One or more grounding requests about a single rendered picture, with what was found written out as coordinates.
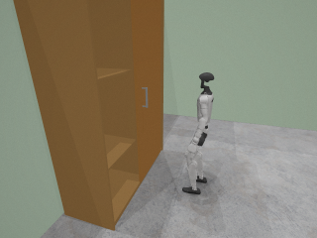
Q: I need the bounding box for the robot left shin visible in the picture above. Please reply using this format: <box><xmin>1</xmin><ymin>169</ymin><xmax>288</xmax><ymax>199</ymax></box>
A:
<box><xmin>186</xmin><ymin>163</ymin><xmax>197</xmax><ymax>190</ymax></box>

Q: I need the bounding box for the right robot foot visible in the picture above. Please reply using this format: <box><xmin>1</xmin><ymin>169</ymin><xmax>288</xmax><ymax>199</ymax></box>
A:
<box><xmin>196</xmin><ymin>176</ymin><xmax>207</xmax><ymax>183</ymax></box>

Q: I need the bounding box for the wardrobe door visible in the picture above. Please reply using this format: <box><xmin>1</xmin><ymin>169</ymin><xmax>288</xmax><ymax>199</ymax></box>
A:
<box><xmin>130</xmin><ymin>0</ymin><xmax>161</xmax><ymax>182</ymax></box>

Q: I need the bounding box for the left robot upper arm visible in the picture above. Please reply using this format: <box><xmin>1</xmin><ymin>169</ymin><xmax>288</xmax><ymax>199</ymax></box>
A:
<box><xmin>199</xmin><ymin>95</ymin><xmax>209</xmax><ymax>124</ymax></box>

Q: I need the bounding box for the handle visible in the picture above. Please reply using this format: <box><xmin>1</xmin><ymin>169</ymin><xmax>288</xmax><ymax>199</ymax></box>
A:
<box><xmin>142</xmin><ymin>87</ymin><xmax>149</xmax><ymax>108</ymax></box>

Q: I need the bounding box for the robot left hand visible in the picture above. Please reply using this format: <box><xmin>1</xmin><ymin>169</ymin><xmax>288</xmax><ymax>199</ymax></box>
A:
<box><xmin>184</xmin><ymin>143</ymin><xmax>197</xmax><ymax>161</ymax></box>

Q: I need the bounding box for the left robot forearm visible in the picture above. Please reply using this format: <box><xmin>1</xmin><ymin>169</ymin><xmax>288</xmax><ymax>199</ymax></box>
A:
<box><xmin>192</xmin><ymin>118</ymin><xmax>206</xmax><ymax>145</ymax></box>

